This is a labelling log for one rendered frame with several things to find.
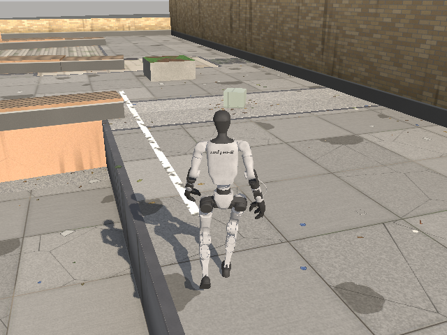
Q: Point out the right robot hand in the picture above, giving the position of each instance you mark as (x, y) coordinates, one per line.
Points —
(260, 209)

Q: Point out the robot left forearm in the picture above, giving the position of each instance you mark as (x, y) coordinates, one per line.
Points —
(189, 182)

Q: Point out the robot right forearm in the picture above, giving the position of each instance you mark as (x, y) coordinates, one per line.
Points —
(255, 187)

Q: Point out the robot torso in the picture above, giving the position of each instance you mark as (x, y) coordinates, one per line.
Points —
(222, 162)

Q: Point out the robot right shin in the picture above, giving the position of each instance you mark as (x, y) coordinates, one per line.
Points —
(230, 245)

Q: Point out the left robot upper arm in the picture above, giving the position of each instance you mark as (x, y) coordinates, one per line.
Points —
(197, 158)

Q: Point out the left robot hand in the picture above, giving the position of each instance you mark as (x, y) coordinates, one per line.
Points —
(194, 191)

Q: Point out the right robot upper arm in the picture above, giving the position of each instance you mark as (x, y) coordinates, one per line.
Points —
(244, 147)

